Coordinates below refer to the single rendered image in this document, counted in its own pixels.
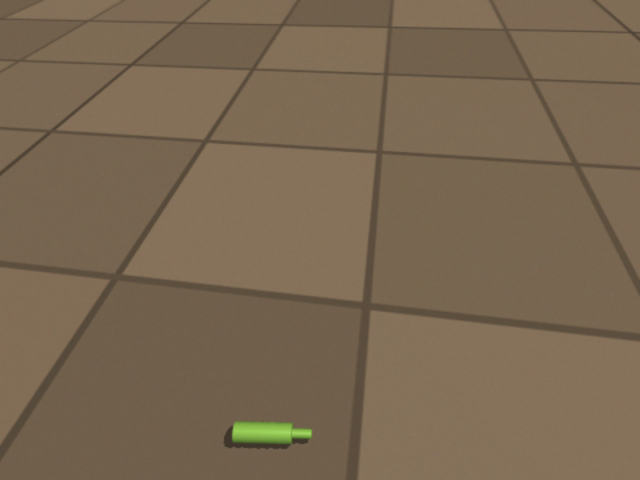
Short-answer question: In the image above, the bottle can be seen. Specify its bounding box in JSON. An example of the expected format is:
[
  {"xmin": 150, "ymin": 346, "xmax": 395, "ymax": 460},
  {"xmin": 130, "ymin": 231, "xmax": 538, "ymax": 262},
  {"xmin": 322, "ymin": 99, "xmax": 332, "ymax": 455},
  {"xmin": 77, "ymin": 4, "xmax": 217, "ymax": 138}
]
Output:
[{"xmin": 232, "ymin": 421, "xmax": 312, "ymax": 444}]

